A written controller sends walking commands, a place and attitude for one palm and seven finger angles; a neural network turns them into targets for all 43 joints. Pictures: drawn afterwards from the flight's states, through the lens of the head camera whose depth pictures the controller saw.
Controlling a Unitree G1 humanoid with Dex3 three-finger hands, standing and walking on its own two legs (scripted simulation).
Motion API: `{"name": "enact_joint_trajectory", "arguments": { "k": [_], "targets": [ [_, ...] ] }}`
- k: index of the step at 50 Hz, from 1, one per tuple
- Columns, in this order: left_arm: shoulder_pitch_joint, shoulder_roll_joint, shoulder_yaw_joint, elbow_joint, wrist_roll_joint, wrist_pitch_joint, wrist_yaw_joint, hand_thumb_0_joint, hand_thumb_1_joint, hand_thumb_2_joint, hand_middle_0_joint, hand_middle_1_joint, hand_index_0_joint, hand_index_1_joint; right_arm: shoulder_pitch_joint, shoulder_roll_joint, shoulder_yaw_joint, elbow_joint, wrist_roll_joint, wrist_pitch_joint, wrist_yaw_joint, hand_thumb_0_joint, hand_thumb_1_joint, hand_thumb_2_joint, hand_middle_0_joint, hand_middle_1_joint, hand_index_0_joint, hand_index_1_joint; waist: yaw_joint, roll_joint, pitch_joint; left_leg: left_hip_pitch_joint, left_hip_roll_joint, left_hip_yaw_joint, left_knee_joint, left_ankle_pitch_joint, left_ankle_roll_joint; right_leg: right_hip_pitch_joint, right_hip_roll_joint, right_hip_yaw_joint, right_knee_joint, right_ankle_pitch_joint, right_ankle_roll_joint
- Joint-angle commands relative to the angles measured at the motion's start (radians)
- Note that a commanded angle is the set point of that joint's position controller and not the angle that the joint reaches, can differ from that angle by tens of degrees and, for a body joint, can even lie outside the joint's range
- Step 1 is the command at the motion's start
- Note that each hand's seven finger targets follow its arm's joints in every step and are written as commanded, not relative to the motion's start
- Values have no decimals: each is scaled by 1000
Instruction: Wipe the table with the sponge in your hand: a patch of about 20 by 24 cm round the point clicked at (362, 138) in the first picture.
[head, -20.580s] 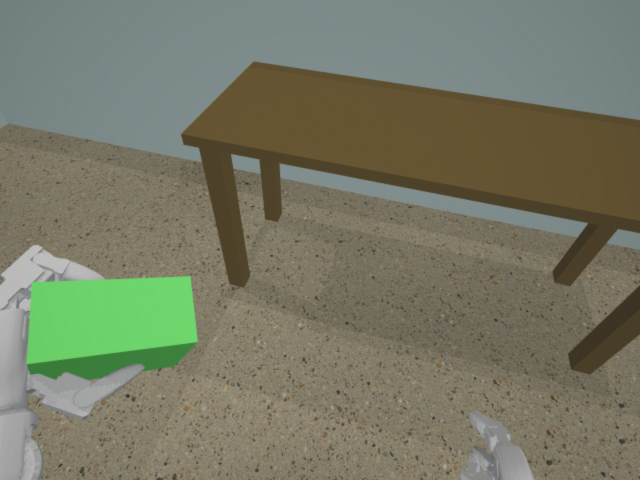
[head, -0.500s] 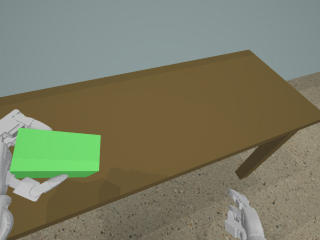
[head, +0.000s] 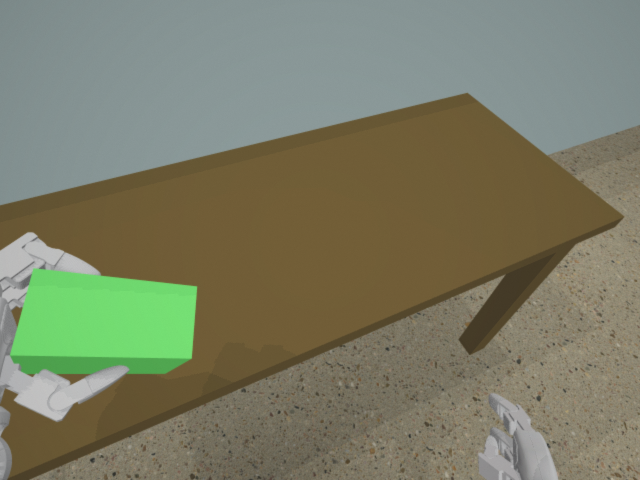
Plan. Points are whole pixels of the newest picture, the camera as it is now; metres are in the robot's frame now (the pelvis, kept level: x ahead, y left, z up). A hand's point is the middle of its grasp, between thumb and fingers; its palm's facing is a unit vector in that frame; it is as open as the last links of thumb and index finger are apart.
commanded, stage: shuffle to correct the standing spot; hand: left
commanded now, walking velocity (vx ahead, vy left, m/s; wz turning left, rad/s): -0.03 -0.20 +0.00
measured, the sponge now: (134, 330) +0.23 +0.19 +0.13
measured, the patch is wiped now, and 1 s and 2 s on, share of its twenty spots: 0.00 0.00 0.00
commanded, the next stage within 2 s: come to a stop and stand still in 1.10 s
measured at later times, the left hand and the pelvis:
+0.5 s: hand (64, 337) +0.21 +0.24 +0.16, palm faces +0.30 -0.85 -0.43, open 10.7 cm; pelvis -0.01 -0.01 +0.00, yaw +0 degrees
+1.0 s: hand (63, 339) +0.21 +0.24 +0.16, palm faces +0.31 -0.85 -0.43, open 10.7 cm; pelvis -0.01 -0.01 +0.00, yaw +1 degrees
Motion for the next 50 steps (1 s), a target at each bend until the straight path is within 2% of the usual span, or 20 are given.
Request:
{"name": "enact_joint_trajectory", "arguments": {
  "k": [1,2,5,6,7,10,11,12,16,17,21,24,27,31,32,35,44,46,47,50],
  "targets": [
    [-50,189,162,-219,-11,-72,28,0,100,1300,-1200,-1600,-1200,-1600,-103,-111,-32,-161,3,-59,-8,0,-900,-900,200,300,200,300,10,58,-148,136,34,-35,-39,130,66,-15,-157,124,-104,212,73],
    [-54,156,130,-210,-11,-75,23,0,100,1300,-1200,-1600,-1200,-1600,-92,-110,-28,-159,-2,-56,-6,0,-900,-900,200,300,200,300,6,60,-148,123,39,-35,-46,130,69,-6,-151,109,-101,202,80],
    [-61,168,142,-197,-10,-72,20,0,100,1300,-1200,-1600,-1200,-1600,-86,-113,-34,-163,0,-55,-5,0,-900,-900,200,300,200,300,11,31,-150,106,38,-33,-38,110,66,14,-154,118,-107,199,89],
    [-56,180,152,-209,-9,-69,24,0,100,1300,-1200,-1600,-1200,-1600,-102,-111,-32,-160,3,-57,-5,0,-900,-900,200,300,200,300,11,45,-150,130,36,-33,-46,115,66,1,-154,119,-110,200,81],
    [-62,148,120,-205,-10,-72,19,0,100,1300,-1200,-1600,-1200,-1600,-91,-109,-27,-160,-1,-55,-4,0,-900,-900,200,300,200,300,6,50,-147,119,36,-33,-50,104,69,1,-151,109,-110,182,84],
    [-75,170,137,-211,-7,-72,20,0,100,1300,-1200,-1600,-1200,-1600,-90,-110,-32,-163,-2,-56,-4,0,-900,-900,200,300,200,300,10,46,-148,112,40,-35,-51,82,68,3,-154,120,-113,159,87],
    [-71,180,144,-227,-7,-70,25,0,100,1300,-1200,-1600,-1200,-1600,-105,-108,-29,-159,2,-58,-4,0,-900,-900,200,300,200,300,10,70,-146,130,40,-37,-61,83,67,-9,-152,121,-117,154,81],
    [-72,158,123,-215,-8,-71,23,0,100,1300,-1200,-1600,-1200,-1600,-96,-106,-22,-159,-3,-55,-4,0,-900,-900,200,300,200,300,7,56,-143,114,43,-41,-66,76,70,0,-147,106,-115,139,86],
    [-73,182,146,-230,-5,-66,26,0,100,1300,-1200,-1600,-1200,-1600,-106,-105,-27,-158,2,-56,-4,0,-900,-900,200,300,200,300,10,74,-144,137,46,-41,-65,80,69,-14,-150,122,-118,148,81],
    [-76,156,122,-221,-7,-68,24,0,100,1300,-1200,-1600,-1200,-1600,-95,-104,-22,-156,-4,-53,-3,0,-900,-900,200,300,200,300,6,63,-149,118,49,-48,-70,79,71,3,-146,107,-111,140,82],
    [-69,178,140,-235,-7,-63,24,0,100,1300,-1200,-1600,-1200,-1600,-108,-105,-26,-161,2,-55,-3,0,-900,-900,200,300,200,300,10,70,-155,140,56,-53,-69,110,68,0,-148,114,-102,171,73],
    [-69,168,134,-223,-7,-63,21,0,100,1300,-1200,-1600,-1200,-1600,-99,-105,-27,-163,-1,-52,-2,0,-900,-900,200,300,200,300,11,71,-154,112,66,-59,-70,108,70,18,-147,106,-92,162,77],
    [-62,160,126,-222,-9,-61,22,0,100,1300,-1200,-1600,-1200,-1600,-99,-105,-21,-161,-2,-49,-1,0,-900,-900,200,300,200,300,8,71,-149,109,63,-58,-72,91,70,14,-147,100,-96,153,71],
    [-56,185,149,-234,-9,-57,25,0,100,1300,-1200,-1600,-1200,-1600,-109,-105,-24,-163,3,-50,-1,0,-900,-900,200,300,200,300,9,63,-144,121,55,-57,-60,81,67,-5,-155,120,-106,153,63],
    [-61,158,125,-228,-10,-59,24,0,100,1300,-1200,-1600,-1200,-1600,-97,-105,-21,-161,-1,-47,0,0,-900,-900,200,300,200,300,4,61,-147,106,53,-58,-58,79,68,9,-155,109,-101,148,63],
    [-67,165,131,-228,-9,-59,24,0,100,1300,-1200,-1600,-1200,-1600,-94,-106,-27,-164,2,-48,2,0,-900,-900,200,300,200,300,5,54,-147,100,47,-60,-48,62,64,5,-163,126,-104,137,59],
    [-71,167,131,-241,-5,-61,28,0,100,1300,-1200,-1600,-1200,-1600,-96,-108,-25,-161,1,-46,3,0,-900,-900,200,300,200,300,7,93,-145,95,68,-82,-71,83,72,18,-151,107,-86,134,61],
    [-60,185,147,-242,-6,-58,29,0,100,1300,-1200,-1600,-1200,-1600,-106,-106,-22,-159,5,-46,3,0,-900,-900,200,300,200,300,8,91,-138,102,71,-82,-78,82,71,12,-148,103,-91,133,59],
    [-61,158,122,-235,-6,-59,27,0,100,1300,-1200,-1600,-1200,-1600,-96,-106,-20,-159,1,-44,4,0,-900,-900,200,300,200,300,4,92,-137,90,70,-82,-73,76,74,17,-147,97,-89,129,60],
    [-63,168,135,-233,-6,-59,25,0,100,1300,-1200,-1600,-1200,-1600,-86,-109,-28,-160,2,-43,7,0,-900,-900,200,300,200,300,6,64,-152,93,62,-76,-48,86,69,26,-160,112,-89,155,52]
  ]
}}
